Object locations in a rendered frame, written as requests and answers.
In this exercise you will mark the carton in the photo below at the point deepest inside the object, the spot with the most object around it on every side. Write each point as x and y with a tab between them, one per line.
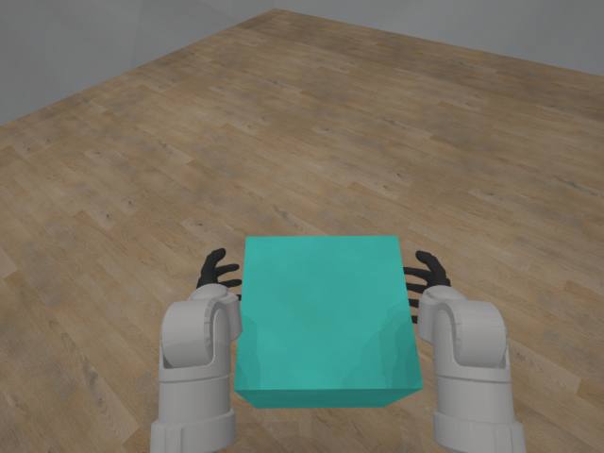
326	324

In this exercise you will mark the robot left forearm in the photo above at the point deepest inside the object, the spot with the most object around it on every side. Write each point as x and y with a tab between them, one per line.
194	367

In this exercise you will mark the robot right hand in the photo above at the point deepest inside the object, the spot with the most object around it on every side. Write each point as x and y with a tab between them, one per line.
436	277

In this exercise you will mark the robot right forearm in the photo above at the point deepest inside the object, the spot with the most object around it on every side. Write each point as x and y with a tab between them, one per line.
471	359

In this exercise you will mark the robot left hand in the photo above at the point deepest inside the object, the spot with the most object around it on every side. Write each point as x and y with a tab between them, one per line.
209	273

